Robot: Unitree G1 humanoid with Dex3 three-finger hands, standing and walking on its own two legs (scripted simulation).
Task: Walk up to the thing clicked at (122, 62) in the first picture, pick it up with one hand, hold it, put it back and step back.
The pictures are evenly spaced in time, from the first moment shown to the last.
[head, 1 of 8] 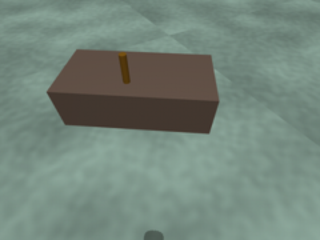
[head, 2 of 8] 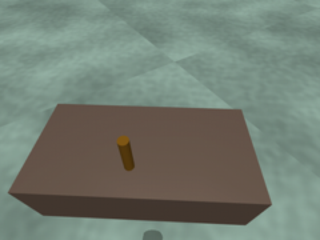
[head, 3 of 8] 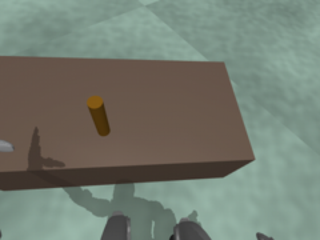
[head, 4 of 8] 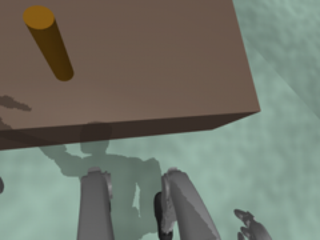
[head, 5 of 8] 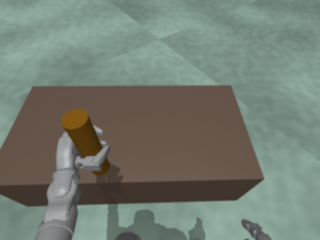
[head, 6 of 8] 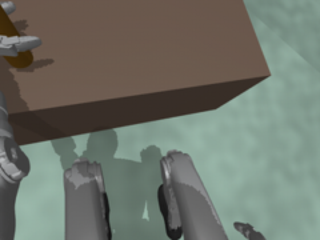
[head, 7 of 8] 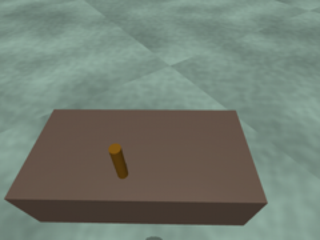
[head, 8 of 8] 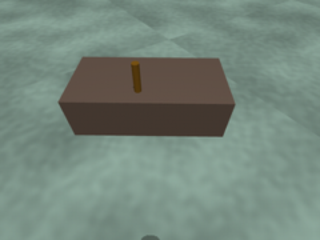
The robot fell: no
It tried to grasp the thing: yes
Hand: left
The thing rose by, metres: 0.32
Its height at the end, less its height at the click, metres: +0.00
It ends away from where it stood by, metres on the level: 0.03
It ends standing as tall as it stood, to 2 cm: yes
